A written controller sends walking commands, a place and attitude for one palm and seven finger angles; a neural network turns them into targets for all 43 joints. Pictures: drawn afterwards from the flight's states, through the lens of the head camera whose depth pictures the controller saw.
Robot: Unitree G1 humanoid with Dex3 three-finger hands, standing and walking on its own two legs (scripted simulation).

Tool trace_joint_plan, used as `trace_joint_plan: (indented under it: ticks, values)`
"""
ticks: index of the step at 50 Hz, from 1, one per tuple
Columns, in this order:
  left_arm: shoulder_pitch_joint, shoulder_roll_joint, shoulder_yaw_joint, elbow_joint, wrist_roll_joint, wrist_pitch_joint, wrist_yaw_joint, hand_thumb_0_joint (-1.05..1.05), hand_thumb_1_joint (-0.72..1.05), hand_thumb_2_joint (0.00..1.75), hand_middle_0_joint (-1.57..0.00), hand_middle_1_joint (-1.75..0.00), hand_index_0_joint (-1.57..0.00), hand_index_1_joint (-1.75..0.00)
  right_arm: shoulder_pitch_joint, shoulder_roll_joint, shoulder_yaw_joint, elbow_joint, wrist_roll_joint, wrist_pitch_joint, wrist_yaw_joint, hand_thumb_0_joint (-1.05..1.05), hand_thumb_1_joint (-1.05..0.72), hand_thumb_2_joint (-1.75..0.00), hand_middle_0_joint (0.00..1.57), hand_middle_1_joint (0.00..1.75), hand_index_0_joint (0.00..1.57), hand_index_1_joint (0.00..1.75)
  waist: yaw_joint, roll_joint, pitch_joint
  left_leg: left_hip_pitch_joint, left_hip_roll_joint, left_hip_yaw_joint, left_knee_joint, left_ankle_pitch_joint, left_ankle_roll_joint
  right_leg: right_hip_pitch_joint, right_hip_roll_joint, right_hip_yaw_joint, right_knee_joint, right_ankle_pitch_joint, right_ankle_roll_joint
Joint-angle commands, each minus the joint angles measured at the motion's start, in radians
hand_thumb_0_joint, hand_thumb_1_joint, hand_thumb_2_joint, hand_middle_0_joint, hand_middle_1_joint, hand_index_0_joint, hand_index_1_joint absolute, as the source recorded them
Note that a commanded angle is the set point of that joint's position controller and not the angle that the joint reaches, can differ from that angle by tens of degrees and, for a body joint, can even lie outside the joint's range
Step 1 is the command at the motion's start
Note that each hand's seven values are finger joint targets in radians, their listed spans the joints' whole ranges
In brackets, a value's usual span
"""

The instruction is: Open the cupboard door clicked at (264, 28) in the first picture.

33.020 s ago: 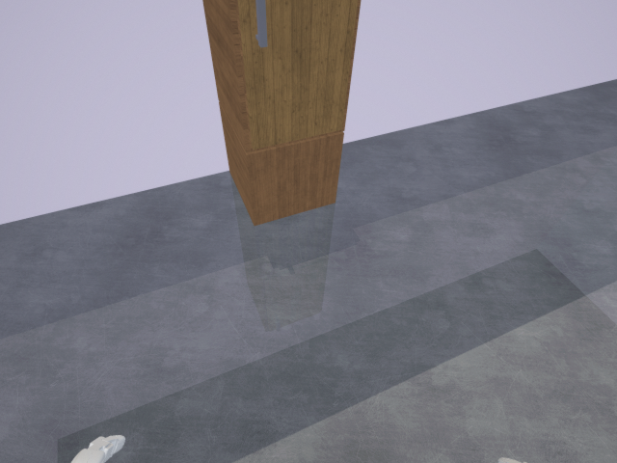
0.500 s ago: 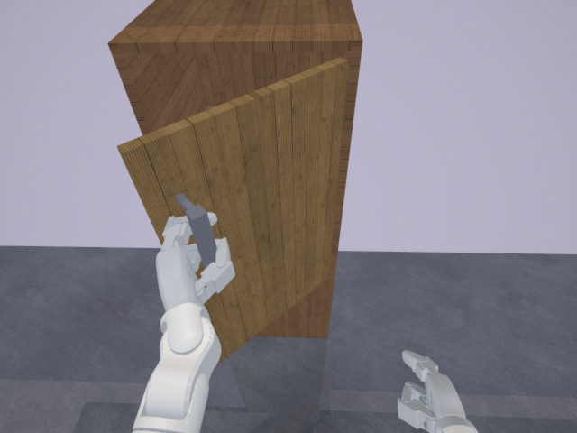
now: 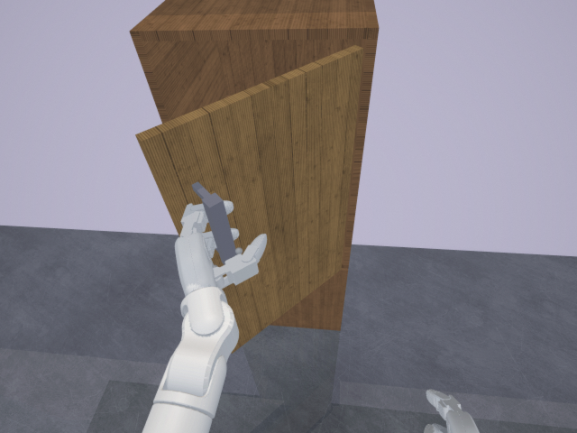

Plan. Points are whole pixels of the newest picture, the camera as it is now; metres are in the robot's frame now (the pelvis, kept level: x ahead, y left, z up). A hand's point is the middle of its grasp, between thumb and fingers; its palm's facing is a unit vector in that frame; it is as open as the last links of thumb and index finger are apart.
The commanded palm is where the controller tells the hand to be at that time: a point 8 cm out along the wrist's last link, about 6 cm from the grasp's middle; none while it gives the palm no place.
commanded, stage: open thumb and fingers to let go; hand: left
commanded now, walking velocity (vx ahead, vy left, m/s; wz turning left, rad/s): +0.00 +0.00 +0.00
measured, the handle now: (215, 226) +0.37 +0.13 +0.11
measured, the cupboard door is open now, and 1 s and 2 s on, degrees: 45 45 45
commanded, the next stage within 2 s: slide the hand sideways off the handle in 0.48 s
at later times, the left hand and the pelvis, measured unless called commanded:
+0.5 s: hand (239, 249) +0.33 +0.09 +0.11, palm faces +0.34 -0.94 -0.01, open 15.1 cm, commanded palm +0.29 +0.14 +0.10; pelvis -0.04 +0.03 +0.00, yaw -1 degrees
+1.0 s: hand (226, 270) +0.30 +0.10 +0.11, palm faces -0.09 -1.00 +0.01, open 16.3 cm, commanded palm +0.27 +0.16 +0.10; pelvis -0.04 +0.03 +0.00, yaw -1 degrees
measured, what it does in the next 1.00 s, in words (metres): stands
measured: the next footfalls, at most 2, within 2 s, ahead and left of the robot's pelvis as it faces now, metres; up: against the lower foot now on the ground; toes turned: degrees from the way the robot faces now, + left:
none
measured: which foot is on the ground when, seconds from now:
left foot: down 0.00-1.00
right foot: down 0.00-1.00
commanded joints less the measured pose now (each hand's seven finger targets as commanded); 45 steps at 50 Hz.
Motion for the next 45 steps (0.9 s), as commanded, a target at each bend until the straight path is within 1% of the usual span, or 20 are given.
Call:
trace_joint_plan:
  ticks: [1,3,5,8,11,12,23,24,29,30,31,32,34,35,37,39,41,42,44,45]
  values:
    - [-0.333,0.022,0.005,-0.198,0.034,-0.092,0.01,0.0,-0.36,0.36,-0.31,-1.22,-0.31,-1.22,-0.136,-0.072,-0.024,-0.147,-0.005,-0.066,-0.006,0.0,-0.9,-0.9,0.2,0.3,0.2,0.3,-0.007,-0.164,-0.21,0.005,-0.06,0.05,-0.039,0.257,0.056,0.139,-0.007,0.031,-0.115,0.326,0.008]
    - [-0.381,0.018,0.002,-0.181,0.041,-0.098,0.015,0.0,-0.5,0.3,-0.3,-1.2,-0.3,-1.2,-0.138,-0.071,-0.022,-0.142,-0.006,-0.072,-0.007,0.0,-0.9,-0.9,0.2,0.3,0.2,0.3,-0.013,-0.145,-0.202,0.0,-0.061,0.049,-0.039,0.23,0.056,0.115,-0.007,0.03,-0.119,0.275,0.006]
    - [-0.409,0.023,0.006,-0.159,0.044,-0.106,0.018,0.0,-0.5,0.3,-0.3,-1.2,-0.3,-1.2,-0.144,-0.07,-0.022,-0.136,-0.006,-0.075,-0.008,0.0,-0.9,-0.9,0.2,0.3,0.2,0.3,-0.012,-0.14,-0.201,0.001,-0.06,0.047,-0.045,0.206,0.055,0.104,-0.005,0.028,-0.126,0.228,0.003]
    - [-0.426,-0.001,-0.004,-0.111,0.037,-0.106,0.018,0.0,-0.5,0.3,-0.27,-1.05,-0.27,-1.05,-0.152,-0.069,-0.019,-0.134,-0.005,-0.08,-0.009,0.0,-0.9,-0.9,0.2,0.3,0.2,0.3,-0.01,-0.113,-0.192,-0.007,-0.062,0.046,-0.049,0.181,0.052,0.086,-0.001,0.018,-0.125,0.187,-0.002]
    - [-0.471,-0.006,0.0,-0.059,0.036,-0.104,0.027,0.0,-0.5,0.3,-0.25,-0.9,-0.25,-0.9,-0.152,-0.072,-0.018,-0.127,-0.005,-0.082,-0.01,0.0,-0.9,-0.9,0.2,0.3,0.2,0.3,-0.014,-0.116,-0.179,-0.016,-0.061,0.04,-0.057,0.149,0.051,0.065,0.003,0.014,-0.13,0.137,-0.004]
    - [-0.501,-0.004,0.002,-0.063,0.038,-0.106,0.034,0.0,-0.5,0.3,-0.24,-0.85,-0.24,-0.85,-0.147,-0.074,-0.017,-0.128,-0.009,-0.085,-0.01,0.0,-0.9,-0.9,0.2,0.3,0.2,0.3,-0.02,-0.128,-0.201,-0.014,-0.062,0.038,-0.055,0.152,0.052,0.064,0.004,0.011,-0.125,0.136,-0.003]
    - [-0.598,0.007,0.032,0.023,0.049,-0.118,0.087,0.0,-0.5,0.3,-0.15,-0.3,-0.15,-0.3,-0.149,-0.071,-0.014,-0.124,-0.012,-0.084,-0.006,0.0,-0.9,-0.9,0.2,0.3,0.2,0.3,-0.011,-0.128,-0.211,-0.05,-0.059,0.033,-0.072,0.09,0.045,0.038,0.011,0.004,-0.116,0.052,-0.009]
    - [-0.605,0.019,0.04,0.03,0.053,-0.12,0.091,0.0,-0.5,0.3,-0.15,-0.3,-0.15,-0.3,-0.149,-0.072,-0.014,-0.119,-0.012,-0.081,-0.007,0.0,-0.9,-0.9,0.2,0.3,0.2,0.3,-0.011,-0.131,-0.214,-0.052,-0.059,0.031,-0.075,0.083,0.045,0.04,0.012,0.004,-0.118,0.045,-0.01]
    - [-0.642,-0.04,-0.01,0.063,0.063,-0.117,0.105,0.0,-0.5,0.3,-0.15,-0.3,-0.15,-0.3,-0.143,-0.073,-0.014,-0.115,-0.013,-0.084,-0.001,0.0,-0.9,-0.9,0.2,0.3,0.2,0.3,-0.026,-0.121,-0.19,-0.059,-0.055,0.025,-0.074,0.063,0.042,0.002,0.017,-0.008,-0.102,0.028,-0.012]
    - [-0.587,0.029,-0.188,0.077,0.139,-0.155,-0.102,0.0,-0.5,0.3,-0.15,-0.3,-0.15,-0.3,-0.065,-0.11,-0.018,-0.09,-0.01,-0.085,-0.002,0.0,-0.9,-0.9,0.2,0.3,0.2,0.3,-0.093,-0.218,-0.193,0.004,-0.046,0.025,-0.069,0.105,0.063,-0.018,0.013,0.009,-0.089,0.114,-0.013]
    - [-0.618,0.11,-0.103,0.027,0.1,-0.195,-0.212,0.0,-0.5,0.3,-0.15,-0.3,-0.15,-0.3,-0.062,-0.108,-0.025,-0.129,0.002,-0.09,-0.012,0.0,-0.9,-0.9,0.2,0.3,0.2,0.3,-0.057,-0.155,-0.246,0.007,-0.051,0.035,-0.063,0.136,0.066,0.019,0.007,0.015,-0.088,0.16,-0.018]
    - [-0.64,0.161,-0.072,0.01,0.087,-0.222,-0.273,0.0,-0.5,0.3,-0.15,-0.3,-0.15,-0.3,-0.06,-0.109,-0.022,-0.135,0.005,-0.09,-0.024,0.0,-0.9,-0.9,0.2,0.3,0.2,0.3,-0.048,-0.146,-0.293,0.025,-0.056,0.036,-0.062,0.159,0.07,0.054,0.006,0.02,-0.078,0.194,-0.02]
    - [-0.692,0.129,-0.131,0.006,0.054,-0.25,-0.388,0.0,-0.5,0.3,-0.15,-0.3,-0.15,-0.3,-0.065,-0.102,-0.01,-0.143,0.025,-0.109,-0.037,0.0,-0.9,-0.9,0.2,0.3,0.2,0.3,-0.069,-0.085,-0.26,0.045,-0.056,0.029,-0.069,0.136,0.067,0.032,0.005,0.02,-0.084,0.177,-0.018]
    - [-0.698,0.11,-0.153,0.015,0.017,-0.257,-0.452,0.0,-0.5,0.3,-0.15,-0.3,-0.15,-0.3,-0.071,-0.102,-0.004,-0.149,0.036,-0.127,-0.041,0.0,-0.9,-0.9,0.2,0.3,0.2,0.3,-0.075,-0.052,-0.232,0.052,-0.056,0.023,-0.075,0.113,0.067,0.014,0.008,0.018,-0.09,0.153,-0.018]
    - [-0.681,0.123,-0.111,0.063,-0.094,-0.236,-0.556,0.0,-0.5,0.3,-0.15,-0.3,-0.15,-0.3,-0.088,-0.109,0.009,-0.156,0.058,-0.156,-0.051,0.0,-0.9,-0.9,0.2,0.3,0.2,0.3,-0.071,-0.068,-0.192,0.04,-0.059,0.011,-0.093,0.055,0.064,0.022,0.017,0.01,-0.115,0.107,-0.019]
    - [-0.632,0.115,-0.059,0.06,-0.172,-0.213,-0.583,0.0,-0.5,0.3,-0.15,-0.3,-0.15,-0.3,-0.107,-0.107,0.017,-0.169,0.069,-0.192,-0.052,0.0,-0.9,-0.9,0.2,0.3,0.2,0.3,-0.04,-0.05,-0.187,0.038,-0.061,-0.001,-0.116,0.037,0.054,0.043,0.021,-0.005,-0.123,0.081,-0.022]
    - [-0.558,0.116,-0.016,0.075,-0.207,-0.195,-0.569,0.0,-0.5,0.3,-0.15,-0.3,-0.15,-0.3,-0.104,-0.108,0.02,-0.169,0.074,-0.22,-0.041,0.0,-0.9,-0.9,0.2,0.3,0.2,0.3,-0.022,-0.097,-0.144,0.01,-0.057,-0.006,-0.131,0.01,0.049,0.033,0.023,-0.02,-0.131,0.046,-0.012]
    - [-0.528,0.13,0.007,0.08,-0.207,-0.19,-0.552,0.0,-0.5,0.3,-0.15,-0.3,-0.15,-0.3,-0.099,-0.112,0.019,-0.168,0.072,-0.23,-0.034,0.0,-0.9,-0.9,0.2,0.3,0.2,0.3,-0.011,-0.12,-0.136,-0.005,-0.057,-0.009,-0.136,0.002,0.047,0.035,0.022,-0.02,-0.132,0.03,-0.011]
    - [-0.489,0.168,0.039,0.048,-0.174,-0.202,-0.515,0.0,-0.5,0.3,-0.15,-0.3,-0.15,-0.3,-0.089,-0.115,0.012,-0.17,0.068,-0.243,-0.017,0.0,-0.9,-0.9,0.2,0.3,0.2,0.3,0.006,-0.116,-0.133,-0.007,-0.056,-0.003,-0.141,0.014,0.045,0.044,0.021,-0.018,-0.129,0.03,-0.01]
    - [-0.458,0.158,0.028,0.017,-0.157,-0.209,-0.503,0.0,-0.5,0.3,-0.15,-0.3,-0.15,-0.3,-0.089,-0.111,0.011,-0.181,0.065,-0.249,-0.007,0.0,-0.9,-0.9,0.2,0.3,0.2,0.3,0.009,-0.1,-0.142,0.004,-0.054,0.004,-0.139,0.036,0.046,0.043,0.018,-0.016,-0.122,0.046,-0.01]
